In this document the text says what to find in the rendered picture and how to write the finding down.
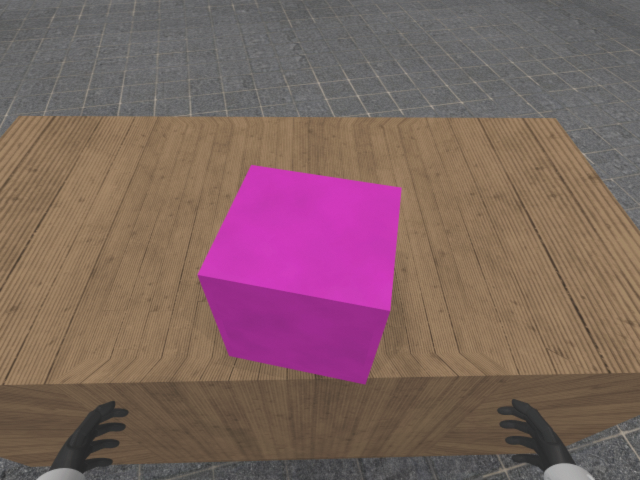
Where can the robot right hand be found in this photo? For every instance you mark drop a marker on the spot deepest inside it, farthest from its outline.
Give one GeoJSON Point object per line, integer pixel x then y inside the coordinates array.
{"type": "Point", "coordinates": [545, 442]}

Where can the robot left hand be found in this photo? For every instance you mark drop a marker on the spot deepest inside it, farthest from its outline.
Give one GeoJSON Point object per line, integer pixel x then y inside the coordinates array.
{"type": "Point", "coordinates": [80, 444]}

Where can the pedestal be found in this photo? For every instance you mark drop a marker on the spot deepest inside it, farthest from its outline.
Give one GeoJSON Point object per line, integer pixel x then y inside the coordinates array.
{"type": "Point", "coordinates": [516, 276]}

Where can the carton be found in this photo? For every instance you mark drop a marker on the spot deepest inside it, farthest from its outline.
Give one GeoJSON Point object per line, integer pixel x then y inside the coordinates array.
{"type": "Point", "coordinates": [300, 274]}

